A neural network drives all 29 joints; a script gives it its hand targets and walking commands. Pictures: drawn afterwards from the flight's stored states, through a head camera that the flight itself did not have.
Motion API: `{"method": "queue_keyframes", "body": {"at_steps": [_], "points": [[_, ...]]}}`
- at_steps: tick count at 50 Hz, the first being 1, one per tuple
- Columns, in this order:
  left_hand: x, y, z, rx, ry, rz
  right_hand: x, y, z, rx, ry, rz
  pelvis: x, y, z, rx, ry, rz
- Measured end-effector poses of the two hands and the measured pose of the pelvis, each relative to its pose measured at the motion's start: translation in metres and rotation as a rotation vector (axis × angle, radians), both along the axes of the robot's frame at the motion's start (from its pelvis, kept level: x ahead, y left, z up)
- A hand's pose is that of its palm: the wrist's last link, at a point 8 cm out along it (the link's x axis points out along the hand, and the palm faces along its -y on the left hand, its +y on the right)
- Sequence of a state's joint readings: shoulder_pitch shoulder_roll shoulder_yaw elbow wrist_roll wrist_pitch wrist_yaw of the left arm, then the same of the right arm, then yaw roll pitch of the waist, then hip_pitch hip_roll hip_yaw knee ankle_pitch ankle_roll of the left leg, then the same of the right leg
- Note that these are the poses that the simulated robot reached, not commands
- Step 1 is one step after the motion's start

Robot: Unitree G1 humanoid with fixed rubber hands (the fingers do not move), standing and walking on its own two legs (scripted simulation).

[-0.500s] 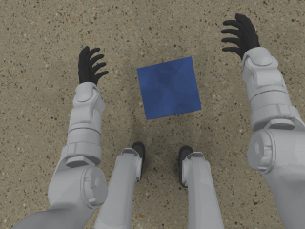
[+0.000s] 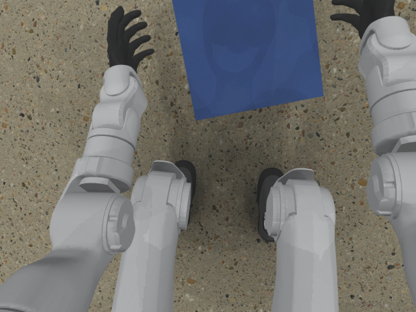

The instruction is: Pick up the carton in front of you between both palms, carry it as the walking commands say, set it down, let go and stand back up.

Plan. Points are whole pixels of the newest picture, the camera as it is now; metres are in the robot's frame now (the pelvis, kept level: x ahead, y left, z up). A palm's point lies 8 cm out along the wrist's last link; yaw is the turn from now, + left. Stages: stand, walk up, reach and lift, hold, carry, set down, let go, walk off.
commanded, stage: reach and lift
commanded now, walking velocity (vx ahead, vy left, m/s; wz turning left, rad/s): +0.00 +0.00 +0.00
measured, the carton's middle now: (244, 61) +0.51 -0.05 -0.30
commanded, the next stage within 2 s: none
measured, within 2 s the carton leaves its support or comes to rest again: leaves its support in 1.00 s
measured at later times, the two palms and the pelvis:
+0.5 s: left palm (137, 61) +0.50 +0.15 -0.22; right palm (339, 34) +0.53 -0.20 -0.23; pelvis +0.00 +0.00 -0.05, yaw +1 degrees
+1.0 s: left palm (151, 51) +0.51 +0.12 -0.21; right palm (325, 32) +0.53 -0.18 -0.22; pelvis +0.00 +0.00 -0.05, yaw +0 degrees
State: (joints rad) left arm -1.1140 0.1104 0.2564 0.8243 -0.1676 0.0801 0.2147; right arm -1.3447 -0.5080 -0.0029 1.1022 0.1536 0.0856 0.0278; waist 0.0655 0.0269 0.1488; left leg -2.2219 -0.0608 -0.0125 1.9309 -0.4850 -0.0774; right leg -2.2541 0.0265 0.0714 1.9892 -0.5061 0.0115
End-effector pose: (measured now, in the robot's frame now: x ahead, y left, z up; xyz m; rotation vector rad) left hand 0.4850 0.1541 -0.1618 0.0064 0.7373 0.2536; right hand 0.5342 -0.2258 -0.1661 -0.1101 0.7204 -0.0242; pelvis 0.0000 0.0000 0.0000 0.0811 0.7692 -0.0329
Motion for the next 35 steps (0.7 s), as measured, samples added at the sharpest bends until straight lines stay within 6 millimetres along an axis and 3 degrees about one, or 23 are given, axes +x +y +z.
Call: {"method": "queue_keyframes", "body": {"at_steps": [6, 14, 29, 35], "points": [[0.005, 0.0, -0.037, 0.007, 0.038, -0.023, 0.0, 0.007, -0.04, 0.008, 0.034, -0.004, -0.007, 0.001, -0.025, -0.004, -0.057, 0.006], [0.018, 0.011, -0.06, 0.031, 0.047, -0.031, 0.0, 0.018, -0.079, 0.018, 0.02, 0.012, -0.004, 0.001, -0.047, -0.003, -0.109, 0.016], [0.013, -0.003, -0.054, 0.002, 0.034, -0.037, -0.002, 0.023, -0.062, 0.016, 0.015, 0.012, 0.003, -0.001, -0.048, -0.005, -0.091, 0.014], [0.018, -0.019, -0.053, -0.017, 0.023, -0.083, 0.0, 0.038, -0.061, 0.031, 0.014, 0.038, -0.001, 0.0, -0.045, -0.01, -0.087, 0.016]]}}
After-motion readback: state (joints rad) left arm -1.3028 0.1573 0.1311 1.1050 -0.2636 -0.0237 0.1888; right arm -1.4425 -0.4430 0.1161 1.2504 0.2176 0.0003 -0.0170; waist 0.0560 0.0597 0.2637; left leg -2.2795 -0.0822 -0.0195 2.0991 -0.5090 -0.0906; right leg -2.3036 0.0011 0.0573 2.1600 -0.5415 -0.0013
